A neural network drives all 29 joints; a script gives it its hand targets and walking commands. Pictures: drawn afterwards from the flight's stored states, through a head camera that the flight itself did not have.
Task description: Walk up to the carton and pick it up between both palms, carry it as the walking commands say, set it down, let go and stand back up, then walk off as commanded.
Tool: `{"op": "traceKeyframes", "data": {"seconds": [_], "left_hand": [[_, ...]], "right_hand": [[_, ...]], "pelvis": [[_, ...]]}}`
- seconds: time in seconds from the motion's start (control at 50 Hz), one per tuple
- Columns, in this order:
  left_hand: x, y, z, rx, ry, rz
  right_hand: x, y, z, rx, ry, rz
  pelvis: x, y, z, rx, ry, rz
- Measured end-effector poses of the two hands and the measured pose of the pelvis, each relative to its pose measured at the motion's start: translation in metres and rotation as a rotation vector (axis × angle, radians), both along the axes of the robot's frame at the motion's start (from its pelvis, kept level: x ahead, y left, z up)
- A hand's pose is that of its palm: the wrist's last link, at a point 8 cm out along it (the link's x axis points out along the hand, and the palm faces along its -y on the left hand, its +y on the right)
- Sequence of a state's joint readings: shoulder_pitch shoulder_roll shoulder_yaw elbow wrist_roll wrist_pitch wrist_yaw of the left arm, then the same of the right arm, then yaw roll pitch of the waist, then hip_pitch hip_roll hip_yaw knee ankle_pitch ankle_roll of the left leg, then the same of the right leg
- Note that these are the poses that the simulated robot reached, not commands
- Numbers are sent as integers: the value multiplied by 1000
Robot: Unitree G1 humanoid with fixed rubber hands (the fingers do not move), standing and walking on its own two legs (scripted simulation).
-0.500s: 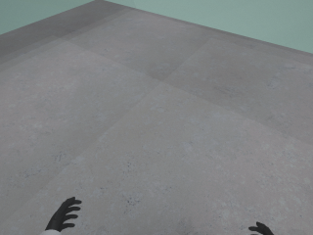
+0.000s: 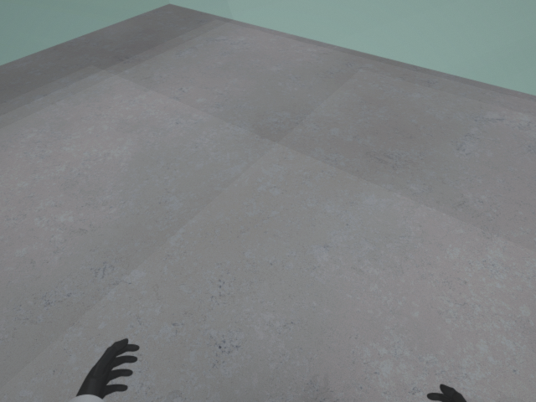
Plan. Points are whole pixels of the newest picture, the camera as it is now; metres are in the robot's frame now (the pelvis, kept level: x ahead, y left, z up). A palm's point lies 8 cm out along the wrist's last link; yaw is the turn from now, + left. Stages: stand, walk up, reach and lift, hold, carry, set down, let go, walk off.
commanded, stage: walk up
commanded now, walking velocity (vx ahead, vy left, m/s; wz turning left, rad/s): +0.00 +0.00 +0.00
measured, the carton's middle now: out of the picture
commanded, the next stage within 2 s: none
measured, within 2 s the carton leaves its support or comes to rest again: neither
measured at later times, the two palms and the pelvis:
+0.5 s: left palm (121, 399) +0.14 +0.24 -0.06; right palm out of the picture +0.07 -0.30 -0.11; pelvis -0.01 -0.02 +0.01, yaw -10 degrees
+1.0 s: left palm (117, 356) +0.21 +0.28 -0.08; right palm out of the picture -0.02 -0.23 -0.08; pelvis +0.00 +0.07 +0.02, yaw -25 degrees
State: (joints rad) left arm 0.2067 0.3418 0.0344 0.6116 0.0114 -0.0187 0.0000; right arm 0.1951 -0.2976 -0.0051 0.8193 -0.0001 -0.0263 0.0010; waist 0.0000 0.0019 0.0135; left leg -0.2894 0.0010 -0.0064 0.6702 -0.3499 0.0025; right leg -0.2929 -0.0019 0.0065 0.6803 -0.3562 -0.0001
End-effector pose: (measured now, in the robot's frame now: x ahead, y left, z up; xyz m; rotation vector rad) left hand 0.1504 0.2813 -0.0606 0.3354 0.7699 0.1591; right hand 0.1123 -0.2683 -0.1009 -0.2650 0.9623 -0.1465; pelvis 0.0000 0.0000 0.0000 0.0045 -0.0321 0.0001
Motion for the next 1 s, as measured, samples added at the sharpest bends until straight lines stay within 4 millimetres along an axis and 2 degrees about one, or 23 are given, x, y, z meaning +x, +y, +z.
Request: {"op": "traceKeyframes", "data": {"seconds": [0.16,0.26,0.42,0.5,0.58,0.76,0.84,0.9,1.0], "left_hand": [[-4,1,0,0,10,4],[-6,-3,-5,10,84,-20],[6,-35,-6,52,148,-108],[-5,-43,0,70,226,-153],[-2,-43,9,90,261,-187],[21,-31,8,93,257,-268],[32,-17,-2,70,251,-301],[43,-6,-16,38,233,-325],[60,-6,-21,1,233,-384]], "right_hand": [[-3,0,1,1,7,-2],[-12,-2,-2,11,27,-42],[-42,-23,-22,55,80,-129],[-44,-28,-12,73,71,-161],[-55,-25,-8,90,82,-196],[-79,-6,-2,79,77,-288],[-91,11,4,45,74,-334],[-104,26,4,5,83,-367],[-131,37,23,-38,81,-456]], "pelvis": [[-2,0,2,0,-1,0],[-1,0,3,10,-5,-35],[-5,-18,-2,40,2,-119],[-7,-21,11,70,29,-171],[-9,-17,20,84,54,-210],[-8,9,22,76,57,-300],[-7,31,19,56,52,-340],[-7,50,11,17,44,-360],[-5,65,17,-23,7,-443]]}}
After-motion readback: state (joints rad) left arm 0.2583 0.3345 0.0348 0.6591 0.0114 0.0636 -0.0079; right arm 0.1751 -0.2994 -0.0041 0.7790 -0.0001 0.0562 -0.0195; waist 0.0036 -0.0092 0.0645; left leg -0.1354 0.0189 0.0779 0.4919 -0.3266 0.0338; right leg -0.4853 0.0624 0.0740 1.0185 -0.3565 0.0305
